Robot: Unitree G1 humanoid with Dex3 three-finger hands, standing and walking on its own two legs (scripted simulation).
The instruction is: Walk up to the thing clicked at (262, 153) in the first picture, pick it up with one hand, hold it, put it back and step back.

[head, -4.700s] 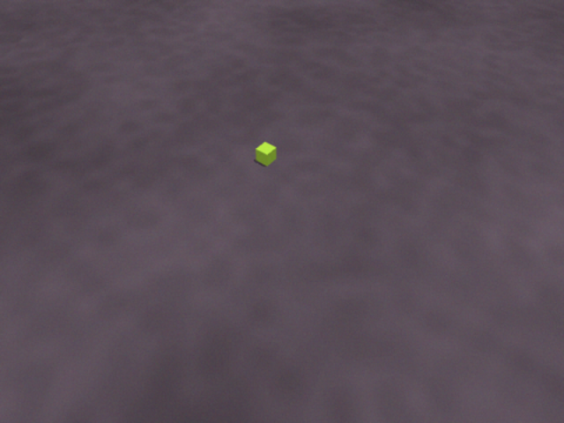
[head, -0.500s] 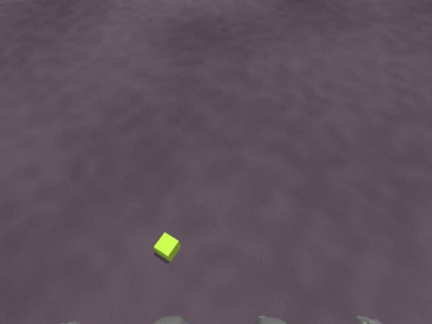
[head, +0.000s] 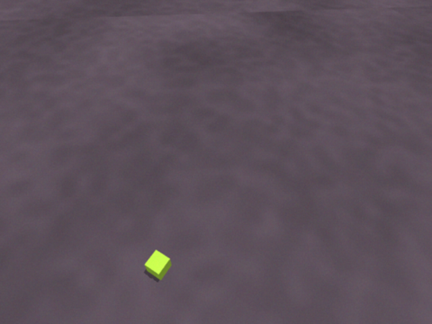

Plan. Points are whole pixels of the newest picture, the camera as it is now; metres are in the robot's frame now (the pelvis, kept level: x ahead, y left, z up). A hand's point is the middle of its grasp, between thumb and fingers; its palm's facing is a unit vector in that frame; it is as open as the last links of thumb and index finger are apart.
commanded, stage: walk up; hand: left
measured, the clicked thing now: (158, 264) +0.49 +0.25 -0.74
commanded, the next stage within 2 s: stand in 0.54 s
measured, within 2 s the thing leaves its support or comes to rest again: neither
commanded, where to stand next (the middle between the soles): +0.10 +0.00 m, yaw +1 degrees
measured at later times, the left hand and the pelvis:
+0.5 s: hand out of the picture +0.09 +0.25 -0.16, palm faces -0.01 -0.95 -0.32, open 7.4 cm; pelvis +0.02 +0.00 +0.00, yaw +0 degrees
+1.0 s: hand out of the picture +0.11 +0.25 -0.15, palm faces -0.02 -0.94 -0.34, open 7.4 cm; pelvis +0.03 +0.00 +0.00, yaw +1 degrees
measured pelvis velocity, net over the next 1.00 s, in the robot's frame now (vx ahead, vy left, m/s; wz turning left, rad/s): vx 0.03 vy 0.00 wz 0.01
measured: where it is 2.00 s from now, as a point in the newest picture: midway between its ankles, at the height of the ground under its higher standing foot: outside the picture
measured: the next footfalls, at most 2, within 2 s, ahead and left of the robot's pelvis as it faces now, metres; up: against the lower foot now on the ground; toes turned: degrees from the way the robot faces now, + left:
none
